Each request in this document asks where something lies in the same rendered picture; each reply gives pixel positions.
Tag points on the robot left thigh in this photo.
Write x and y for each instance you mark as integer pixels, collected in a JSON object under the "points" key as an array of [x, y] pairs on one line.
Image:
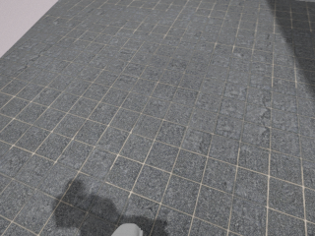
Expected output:
{"points": [[128, 229]]}

